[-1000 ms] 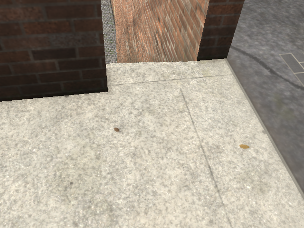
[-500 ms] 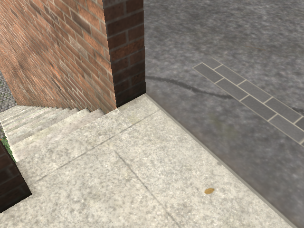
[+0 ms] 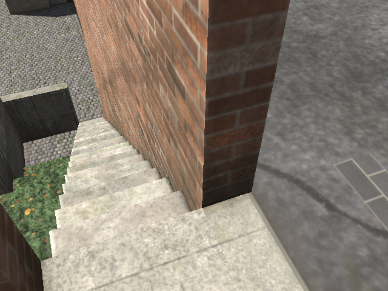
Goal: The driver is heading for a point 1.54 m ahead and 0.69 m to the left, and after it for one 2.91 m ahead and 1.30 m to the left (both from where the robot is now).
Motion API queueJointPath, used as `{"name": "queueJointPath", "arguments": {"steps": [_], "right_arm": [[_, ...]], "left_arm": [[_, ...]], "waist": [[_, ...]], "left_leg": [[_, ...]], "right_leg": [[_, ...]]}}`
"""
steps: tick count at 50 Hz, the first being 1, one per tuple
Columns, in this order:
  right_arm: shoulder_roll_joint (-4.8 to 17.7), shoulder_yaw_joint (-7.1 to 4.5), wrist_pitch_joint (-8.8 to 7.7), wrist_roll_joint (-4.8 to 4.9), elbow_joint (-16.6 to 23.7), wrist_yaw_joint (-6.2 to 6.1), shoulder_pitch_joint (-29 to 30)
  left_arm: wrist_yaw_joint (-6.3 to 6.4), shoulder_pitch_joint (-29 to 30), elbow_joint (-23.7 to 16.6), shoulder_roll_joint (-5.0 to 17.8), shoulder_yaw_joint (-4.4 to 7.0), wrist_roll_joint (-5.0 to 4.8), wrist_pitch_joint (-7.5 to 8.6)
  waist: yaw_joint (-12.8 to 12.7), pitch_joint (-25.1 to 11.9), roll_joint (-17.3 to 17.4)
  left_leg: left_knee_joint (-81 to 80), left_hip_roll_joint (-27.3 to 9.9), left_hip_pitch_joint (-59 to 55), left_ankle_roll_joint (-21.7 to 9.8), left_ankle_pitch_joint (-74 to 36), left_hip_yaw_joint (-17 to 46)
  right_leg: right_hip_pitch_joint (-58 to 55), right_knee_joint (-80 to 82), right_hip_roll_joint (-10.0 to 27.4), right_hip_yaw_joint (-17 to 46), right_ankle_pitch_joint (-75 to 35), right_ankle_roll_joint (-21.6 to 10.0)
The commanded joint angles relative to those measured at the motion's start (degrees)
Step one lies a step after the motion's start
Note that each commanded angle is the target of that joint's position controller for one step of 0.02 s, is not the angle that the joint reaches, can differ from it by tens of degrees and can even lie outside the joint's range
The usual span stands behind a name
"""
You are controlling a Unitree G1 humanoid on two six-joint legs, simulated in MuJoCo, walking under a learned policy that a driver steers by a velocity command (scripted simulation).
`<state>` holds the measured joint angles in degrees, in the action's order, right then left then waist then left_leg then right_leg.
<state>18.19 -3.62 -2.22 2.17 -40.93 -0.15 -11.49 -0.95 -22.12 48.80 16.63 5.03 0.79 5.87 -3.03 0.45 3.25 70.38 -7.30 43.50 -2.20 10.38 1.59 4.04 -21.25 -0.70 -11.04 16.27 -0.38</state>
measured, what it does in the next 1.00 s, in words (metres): walks ahead, turning left: left foot, then right foot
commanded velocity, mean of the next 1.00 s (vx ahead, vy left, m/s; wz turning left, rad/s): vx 0.17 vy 0.00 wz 0.71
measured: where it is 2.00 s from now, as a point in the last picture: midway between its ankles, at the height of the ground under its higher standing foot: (225, 263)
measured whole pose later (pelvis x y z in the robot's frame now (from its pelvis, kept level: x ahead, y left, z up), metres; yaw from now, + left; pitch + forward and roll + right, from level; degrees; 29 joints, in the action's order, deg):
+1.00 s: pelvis +0.34 -0.03 +0.00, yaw +40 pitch +1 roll +0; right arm 14.6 -2.0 2.7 -0.5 -37.0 0.6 -10.6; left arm 2.0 -13.7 40.4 14.0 1.3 0.2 -2.6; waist -2.8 2.5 0.5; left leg 31.0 1.3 14.5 2.4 18.8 3.7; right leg 21.3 -28.6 -0.3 4.4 8.8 0.7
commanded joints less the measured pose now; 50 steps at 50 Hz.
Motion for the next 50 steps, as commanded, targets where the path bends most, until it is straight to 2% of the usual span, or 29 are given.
{"name": "queueJointPath", "arguments": {"steps": [1, 4, 6, 8, 9, 10, 11, 12, 13, 14, 17, 19, 21, 22, 25, 30, 31, 32, 33, 34, 35, 36, 37, 39, 41, 44, 46, 49, 50], "right_arm": [[-2.66, 1.06, -0.08, -2.10, 2.78, 1.35, -4.40], [-0.65, 0.18, -0.76, -2.06, 3.86, 4.10, -1.32], [3.41, -1.50, 0.02, -1.83, 3.81, 4.74, -5.19], [10.12, -4.83, 0.30, -1.26, 1.97, 4.04, -18.32], [11.34, -5.28, 0.38, -0.74, 1.81, 2.43, -17.59], [15.08, -4.75, -0.29, -2.02, 4.76, 1.94, -10.10], [15.54, -4.48, -1.70, -4.56, 8.98, 2.99, -8.68], [11.73, -4.24, -1.97, -3.65, 11.07, 3.51, -6.38], [9.65, -3.86, -1.97, -1.90, 11.45, 2.93, -3.69], [8.43, -3.35, -1.82, -1.34, 11.44, 2.40, -1.50], [7.01, -3.12, 0.14, -2.77, 12.90, 0.12, 2.01], [7.58, -3.44, 1.09, -2.21, 12.91, -1.25, 0.55], [7.98, -3.78, 2.21, -1.51, 13.45, -2.49, 0.28], [7.76, -3.55, 3.45, -2.06, 14.59, -3.14, 3.35], [7.59, -3.25, 5.80, -1.94, 13.65, -3.53, 1.55], [6.22, -3.25, 5.80, -1.74, 14.25, -2.79, 1.95], [5.42, -2.92, 6.20, -1.88, 15.91, -2.74, 3.93], [4.94, -2.59, 6.51, -1.29, 16.23, -2.56, 4.34], [1.54, -1.62, 6.27, -1.30, 14.59, -2.26, -1.47], [0.43, -1.15, 6.12, -1.32, 15.88, -1.57, -4.71], [5.76, -2.35, 5.25, -2.67, 14.65, -1.07, -5.36], [9.63, -3.34, 5.17, -3.55, 13.16, -0.89, -4.11], [9.35, -3.25, 5.81, -3.50, 11.98, -1.18, -2.90], [5.81, -1.63, 5.84, -2.84, 11.56, -1.14, -3.19], [3.98, -0.88, 5.68, -2.32, 12.03, -0.25, -0.32], [1.01, 0.28, 5.06, -2.25, 10.25, -0.07, -1.52], [-0.59, 0.68, 4.34, -2.59, 8.20, 0.46, -1.21], [1.27, -0.61, 4.11, -2.84, 6.21, 0.86, -1.84], [3.75, -1.28, 4.28, -2.90, 5.80, 0.56, -3.82]], "left_arm": [[1.36, 17.91, -7.31, 2.95, -0.56, 0.15, 1.72], [2.96, 12.97, -6.52, 9.44, 0.78, -1.29, 1.43], [3.19, 13.49, -7.18, 12.26, 1.69, -2.77, -0.16], [3.05, 13.77, -8.14, 12.35, 1.99, -2.71, -2.03], [2.32, 12.11, -7.83, 7.01, 0.59, -2.58, -1.84], [1.30, 3.73, -9.99, -1.18, -1.42, 0.20, -1.32], [0.62, -3.98, -12.07, 3.33, -1.78, -1.12, -0.04], [0.69, 2.73, -12.37, 9.10, -0.73, -1.82, 0.29], [1.41, 7.43, -12.69, 9.75, -0.04, -1.62, 0.05], [2.21, 10.58, -12.74, 8.33, -0.39, -0.75, -1.06], [2.33, 13.15, -12.87, 7.02, -0.16, -0.45, -3.11], [2.40, 14.23, -12.42, 4.73, -0.64, 0.56, -3.23], [2.77, 15.50, -11.99, 3.38, -1.21, 0.20, -3.49], [3.23, 15.77, -11.53, 3.65, -1.46, 0.54, -3.73], [3.00, 18.62, -11.98, 3.81, -1.66, 0.25, -4.75], [2.34, 19.09, -11.24, 6.32, -0.35, 0.03, -3.51], [1.58, 17.57, -10.52, 7.28, 0.28, -0.63, -3.70], [1.39, 14.90, -9.36, 8.07, 0.86, -0.91, -3.51], [1.36, 13.93, -9.46, 9.88, 1.25, 0.64, -4.10], [1.83, 15.28, -10.34, 14.13, 1.99, 2.52, -5.28], [1.75, 13.67, -11.02, 11.09, 1.68, 2.63, -5.24], [1.76, 16.39, -12.16, 8.40, 0.93, 2.21, -5.17], [1.97, 18.02, -12.80, 6.61, 0.34, 1.44, -5.55], [2.22, 17.64, -13.24, 6.10, -0.67, 0.66, -6.55], [3.03, 14.83, -12.83, 6.68, -1.05, 1.02, -6.68], [3.24, 12.46, -11.72, 7.33, -1.10, 1.22, -7.40], [3.07, 11.68, -11.49, 5.60, -1.74, 0.64, -7.98], [3.22, 10.44, -12.46, 9.24, -0.67, -1.53, -7.94], [3.13, 8.70, -12.28, 9.69, -0.41, -1.69, -7.42]], "waist": [[7.99, 7.89, -5.76], [5.58, 2.52, -4.17], [8.10, -1.00, -6.27], [15.01, -7.63, -5.17], [13.62, -4.22, 2.73], [2.27, -1.72, 20.92], [0.69, -21.02, 16.13], [3.91, -20.53, 4.29], [3.43, -12.94, -5.27], [2.20, -9.99, -9.02], [0.65, -6.34, -4.90], [1.61, -7.44, -4.68], [2.50, -9.45, -4.41], [2.34, -9.82, -2.54], [3.82, -7.72, 2.05], [5.00, -6.05, 7.15], [4.12, -6.35, 7.77], [2.73, -6.12, 6.64], [4.55, -9.65, -0.14], [7.62, -11.07, -16.21], [6.00, -12.43, -16.89], [6.12, -10.20, -12.45], [5.45, -7.57, -9.14], [4.39, -4.25, -8.47], [2.70, -4.40, -10.00], [1.92, -7.02, -14.92], [1.20, -5.05, -17.13], [3.35, -0.70, -14.73], [3.72, -2.12, -12.93]], "left_leg": [[-14.84, -0.63, -10.10, 0.79, -14.56, -0.89], [-28.10, 4.27, -18.00, -0.66, -23.95, -6.51], [-29.56, 8.11, -21.15, -2.72, -17.41, -9.51], [-32.69, 11.81, -39.27, -6.24, -14.20, -9.09], [-38.83, 9.51, -43.77, -7.79, -23.42, -2.37], [-35.54, 1.63, -49.60, -14.34, -55.13, 19.21], [-47.78, -10.77, -59.43, -24.23, -33.58, 46.55], [-52.92, -8.58, -56.89, -21.42, -12.25, 46.36], [-53.84, -6.82, -48.14, -17.95, -1.65, 41.23], [-54.10, -4.85, -41.46, -15.72, -0.34, 39.31], [-53.72, 0.99, -29.13, -13.50, -11.14, 29.06], [-50.75, 3.10, -28.03, -13.45, -22.54, 24.64], [-49.21, 4.14, -28.03, -12.02, -22.84, 23.59], [-48.94, 5.44, -26.97, -10.56, -18.10, 22.74], [-49.56, 7.51, -23.55, -8.85, -4.54, 24.27], [-45.10, 7.29, -27.60, -7.80, -1.51, 31.28], [-42.96, 7.96, -27.25, -6.87, -1.45, 32.72], [-39.42, 10.20, -25.58, -4.80, 4.12, 31.41], [-29.52, 13.54, -20.79, -2.67, 18.96, 25.66], [-17.36, 21.08, -9.55, 0.77, 30.57, 13.53], [-3.05, 15.95, -5.72, 4.03, 27.68, 12.85], [1.36, 14.06, -5.74, 5.05, 22.92, 11.36], [3.63, 12.85, -6.00, 5.91, 19.11, 10.07], [5.98, 12.19, -6.33, 6.83, 15.77, 6.28], [-0.97, 12.26, -8.46, 7.34, 14.17, 4.23], [-16.84, 10.08, -17.70, 7.40, 16.79, 2.37], [-29.54, 9.63, -23.68, 7.36, 16.53, -0.22], [-48.49, 12.00, -32.09, 3.61, 4.03, -2.24], [-48.96, 9.08, -38.15, 1.29, 2.08, -0.11]], "right_leg": [[18.32, 10.35, 10.57, -1.65, -29.26, -6.29], [8.85, 4.85, 11.69, -2.92, -38.33, -4.67], [0.72, -4.81, 13.19, -2.88, -53.24, -3.29], [4.58, -27.53, 12.86, -1.11, -52.69, -1.48], [12.56, -44.52, 6.23, -0.24, -15.74, 1.93], [30.64, -66.67, -4.54, 5.28, 24.25, 4.58], [35.89, -74.00, -6.30, 18.73, 22.59, 3.28], [35.92, -69.54, -3.53, 20.87, 16.57, 0.93], [37.34, -62.80, -0.63, 20.57, 11.27, 0.37], [35.70, -58.17, 1.24, 20.74, 8.69, 0.87], [30.39, -48.02, 2.18, 20.77, 6.21, 1.87], [30.73, -42.75, 0.96, 19.81, 3.54, 3.57], [30.30, -37.30, -0.61, 19.81, -0.27, 5.43], [29.81, -34.70, -0.97, 19.93, -2.65, 5.98], [26.75, -28.03, -2.34, 19.64, -7.01, 6.40], [23.09, -13.87, -2.90, 21.93, -5.08, 4.65], [18.86, -8.60, -2.49, 22.01, -6.40, 3.89], [13.72, 0.50, -0.28, 20.87, -12.20, 2.58], [4.04, 2.13, 8.83, 26.72, -16.87, -1.58], [-2.60, 0.81, 20.65, 42.05, -28.90, -11.61], [-1.76, 1.34, 24.52, 48.54, -26.70, -16.45], [2.38, 0.83, 21.81, 41.93, -23.68, -15.41], [5.26, 0.05, 17.23, 35.34, -19.74, -13.08], [8.73, 1.08, 13.41, 29.10, -19.85, -12.16], [7.72, 2.07, 11.17, 25.42, -18.06, -11.85], [6.62, 2.99, 10.38, 23.93, -11.37, -10.98], [8.66, 3.90, 8.97, 25.49, -5.86, -9.77], [14.11, 3.18, 9.14, 30.89, -2.68, -8.32], [17.91, 2.22, 8.86, 31.71, -1.09, -6.21]]}}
